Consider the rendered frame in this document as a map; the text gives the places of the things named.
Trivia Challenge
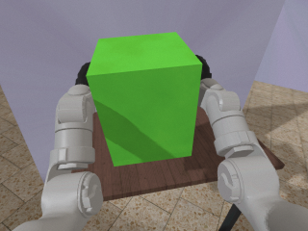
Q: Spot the robot right forearm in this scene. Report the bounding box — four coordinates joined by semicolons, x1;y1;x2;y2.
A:
197;78;280;191

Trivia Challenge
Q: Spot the robot left forearm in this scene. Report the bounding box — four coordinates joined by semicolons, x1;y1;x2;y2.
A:
40;84;96;210

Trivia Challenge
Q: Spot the right robot hand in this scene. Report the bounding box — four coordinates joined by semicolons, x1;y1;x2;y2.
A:
195;55;212;80

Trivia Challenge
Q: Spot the right robot upper arm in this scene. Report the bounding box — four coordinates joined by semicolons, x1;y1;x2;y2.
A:
218;155;308;231

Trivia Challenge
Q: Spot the left robot upper arm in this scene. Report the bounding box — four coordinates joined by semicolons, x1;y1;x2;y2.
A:
13;171;104;231

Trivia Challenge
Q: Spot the carton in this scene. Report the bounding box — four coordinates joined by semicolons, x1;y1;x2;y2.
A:
86;32;203;167

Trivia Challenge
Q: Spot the table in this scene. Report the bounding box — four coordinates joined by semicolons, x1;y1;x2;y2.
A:
71;106;285;231

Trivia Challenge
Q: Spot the left robot hand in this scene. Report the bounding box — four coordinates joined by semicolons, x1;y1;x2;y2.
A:
75;62;90;87

